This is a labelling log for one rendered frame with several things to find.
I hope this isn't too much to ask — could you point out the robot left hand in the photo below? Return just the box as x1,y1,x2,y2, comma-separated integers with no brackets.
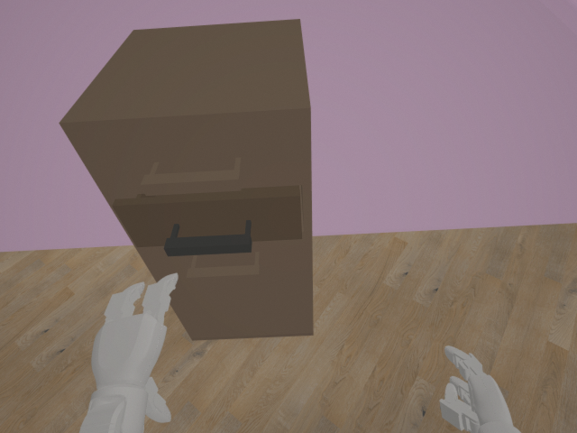
91,273,179,423

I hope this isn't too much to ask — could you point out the cabinet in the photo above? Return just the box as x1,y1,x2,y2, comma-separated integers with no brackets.
59,19,314,341

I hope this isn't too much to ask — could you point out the robot left forearm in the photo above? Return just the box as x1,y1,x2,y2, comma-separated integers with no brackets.
79,384,148,433

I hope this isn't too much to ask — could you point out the robot right hand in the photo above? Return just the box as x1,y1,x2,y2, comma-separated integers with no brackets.
440,345,513,433

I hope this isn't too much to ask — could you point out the drawer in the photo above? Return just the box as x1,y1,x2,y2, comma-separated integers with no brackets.
112,185,302,247

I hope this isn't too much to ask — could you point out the handle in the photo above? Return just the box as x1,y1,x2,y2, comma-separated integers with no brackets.
141,170,243,196
187,265,261,284
164,220,252,256

